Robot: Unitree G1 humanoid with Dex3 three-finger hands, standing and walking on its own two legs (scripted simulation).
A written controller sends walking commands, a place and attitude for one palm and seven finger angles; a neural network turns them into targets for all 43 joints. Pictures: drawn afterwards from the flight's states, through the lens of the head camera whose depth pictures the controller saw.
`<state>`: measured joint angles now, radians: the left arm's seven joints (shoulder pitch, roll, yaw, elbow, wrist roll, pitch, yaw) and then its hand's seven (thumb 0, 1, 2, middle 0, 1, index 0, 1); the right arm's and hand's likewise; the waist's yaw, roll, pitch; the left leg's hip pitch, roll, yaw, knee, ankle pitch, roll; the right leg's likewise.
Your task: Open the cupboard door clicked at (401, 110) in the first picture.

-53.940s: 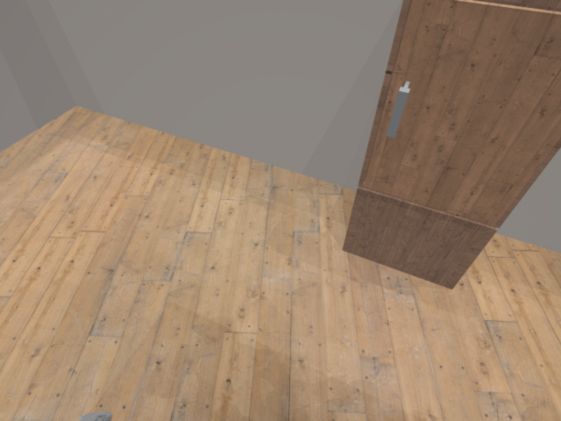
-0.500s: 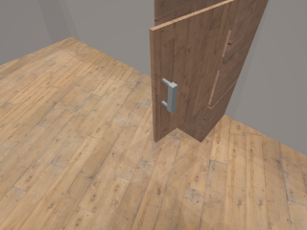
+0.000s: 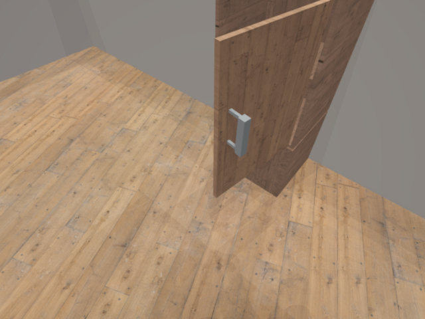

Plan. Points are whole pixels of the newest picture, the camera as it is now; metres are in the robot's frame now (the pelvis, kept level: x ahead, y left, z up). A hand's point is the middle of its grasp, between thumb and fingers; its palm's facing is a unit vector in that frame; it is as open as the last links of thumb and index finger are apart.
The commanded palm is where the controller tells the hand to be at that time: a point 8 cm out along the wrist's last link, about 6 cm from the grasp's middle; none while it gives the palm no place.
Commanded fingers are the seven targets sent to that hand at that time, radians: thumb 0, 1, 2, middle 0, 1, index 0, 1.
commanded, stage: look to check the result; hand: left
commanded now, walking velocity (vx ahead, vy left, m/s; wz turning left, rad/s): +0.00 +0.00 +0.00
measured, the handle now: (236, 132) +0.60 -0.04 -0.02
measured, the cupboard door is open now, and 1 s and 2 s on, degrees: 80 80 80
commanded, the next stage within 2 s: stand and wait in 0.48 s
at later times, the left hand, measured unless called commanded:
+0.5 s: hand out of the picture +0.00 +0.17 -0.18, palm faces +0.03 -0.98 -0.17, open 7.4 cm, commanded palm none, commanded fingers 0.00 0.90 0.90 -0.20 -0.30 -0.20 -0.30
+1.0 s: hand out of the picture +0.01 +0.17 -0.18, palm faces +0.02 -0.98 -0.18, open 7.4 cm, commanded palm none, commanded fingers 0.00 0.90 0.90 -0.20 -0.30 -0.20 -0.30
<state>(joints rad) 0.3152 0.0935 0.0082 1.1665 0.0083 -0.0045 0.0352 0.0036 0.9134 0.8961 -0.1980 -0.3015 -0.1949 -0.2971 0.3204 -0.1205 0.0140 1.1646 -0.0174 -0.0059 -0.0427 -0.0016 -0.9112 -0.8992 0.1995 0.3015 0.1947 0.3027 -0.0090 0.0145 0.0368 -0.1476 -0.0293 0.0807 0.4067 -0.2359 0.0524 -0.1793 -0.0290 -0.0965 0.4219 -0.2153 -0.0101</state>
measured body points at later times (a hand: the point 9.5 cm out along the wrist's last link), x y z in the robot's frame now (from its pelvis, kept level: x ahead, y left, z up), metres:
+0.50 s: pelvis +0.01 +0.01 +0.00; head +0.02 +0.00 +0.45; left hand +0.00 +0.22 -0.16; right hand -0.01 -0.20 -0.17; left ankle -0.01 +0.08 -0.74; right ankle +0.01 -0.11 -0.74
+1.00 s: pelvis +0.02 +0.01 +0.00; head +0.04 +0.00 +0.45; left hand +0.01 +0.22 -0.16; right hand +0.00 -0.21 -0.16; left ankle -0.01 +0.08 -0.74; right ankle +0.01 -0.11 -0.74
